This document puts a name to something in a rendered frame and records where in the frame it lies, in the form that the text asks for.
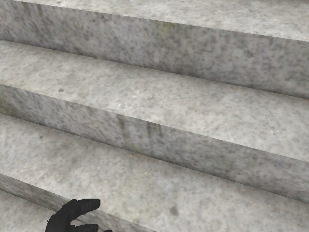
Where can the robot left hand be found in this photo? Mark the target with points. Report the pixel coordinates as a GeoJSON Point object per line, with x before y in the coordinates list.
{"type": "Point", "coordinates": [60, 222]}

